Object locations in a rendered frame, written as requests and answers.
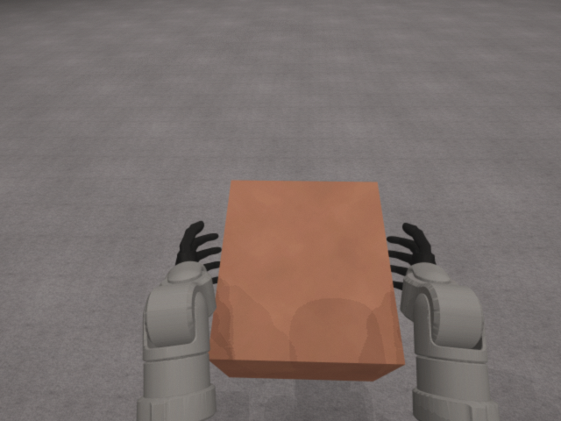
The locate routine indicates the carton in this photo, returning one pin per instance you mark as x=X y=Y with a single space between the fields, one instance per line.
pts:
x=305 y=288

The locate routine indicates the robot right hand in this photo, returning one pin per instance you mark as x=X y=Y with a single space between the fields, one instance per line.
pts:
x=419 y=246

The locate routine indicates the right robot forearm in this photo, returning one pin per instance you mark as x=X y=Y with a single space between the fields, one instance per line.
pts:
x=450 y=343

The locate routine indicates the robot left hand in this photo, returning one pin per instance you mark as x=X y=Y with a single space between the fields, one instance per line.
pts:
x=190 y=243

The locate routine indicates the left robot forearm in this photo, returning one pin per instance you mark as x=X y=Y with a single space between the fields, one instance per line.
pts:
x=175 y=347

